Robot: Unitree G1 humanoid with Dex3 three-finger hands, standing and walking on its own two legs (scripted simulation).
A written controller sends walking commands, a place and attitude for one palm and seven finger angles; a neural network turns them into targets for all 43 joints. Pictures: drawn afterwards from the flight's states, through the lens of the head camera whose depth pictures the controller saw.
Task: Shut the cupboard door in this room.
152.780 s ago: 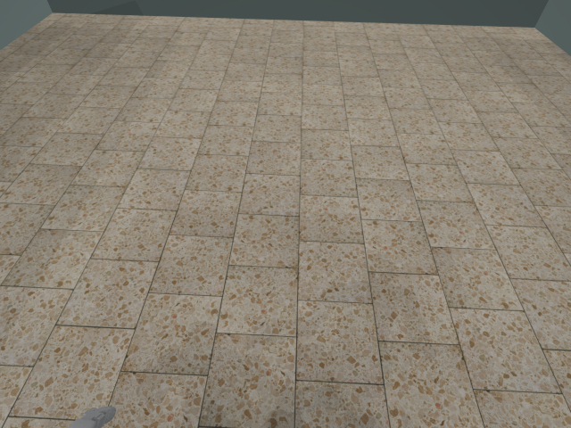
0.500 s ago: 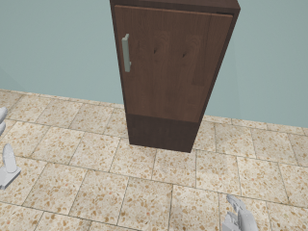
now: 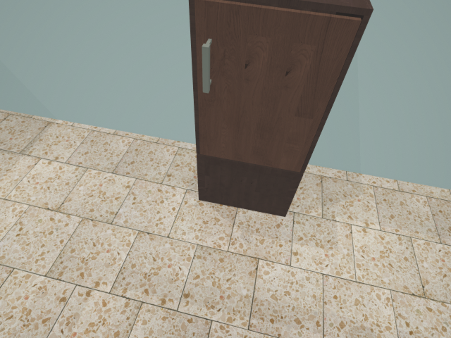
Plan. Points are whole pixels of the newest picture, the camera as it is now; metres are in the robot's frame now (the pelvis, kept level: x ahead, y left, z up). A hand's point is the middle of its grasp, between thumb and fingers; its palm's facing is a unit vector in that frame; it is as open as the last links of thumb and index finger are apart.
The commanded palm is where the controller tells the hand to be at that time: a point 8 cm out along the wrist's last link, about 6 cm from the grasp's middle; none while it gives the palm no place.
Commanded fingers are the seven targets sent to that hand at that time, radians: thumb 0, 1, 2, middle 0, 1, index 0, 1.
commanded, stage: let the arm hang, fingers relaxed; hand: left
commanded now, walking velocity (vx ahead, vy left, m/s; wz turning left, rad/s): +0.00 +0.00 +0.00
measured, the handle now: (207, 66) +0.82 +0.10 +0.04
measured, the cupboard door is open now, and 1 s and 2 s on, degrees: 0 0 0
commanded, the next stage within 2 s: stand and wait in 0.62 s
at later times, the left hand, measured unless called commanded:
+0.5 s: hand out of the picture -0.02 +0.15 -0.17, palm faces +0.01 -0.99 -0.15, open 7.4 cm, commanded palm none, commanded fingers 0.00 0.90 0.90 -0.20 -0.30 -0.20 -0.30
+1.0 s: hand out of the picture -0.02 +0.15 -0.17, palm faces +0.02 -0.98 -0.18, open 7.4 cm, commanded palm none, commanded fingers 0.00 0.90 0.90 -0.20 -0.30 -0.20 -0.30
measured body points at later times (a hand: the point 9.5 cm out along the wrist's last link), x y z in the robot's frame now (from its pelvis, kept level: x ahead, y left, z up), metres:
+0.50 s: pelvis +0.00 +0.00 +0.00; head -0.01 +0.00 +0.45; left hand -0.01 +0.20 -0.16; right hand -0.02 -0.21 -0.16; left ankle +0.04 +0.09 -0.74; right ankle +0.00 -0.12 -0.74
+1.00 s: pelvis +0.01 -0.01 +0.00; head +0.02 -0.01 +0.45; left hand -0.01 +0.20 -0.16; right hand -0.01 -0.22 -0.16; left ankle +0.04 +0.09 -0.74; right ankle +0.00 -0.12 -0.74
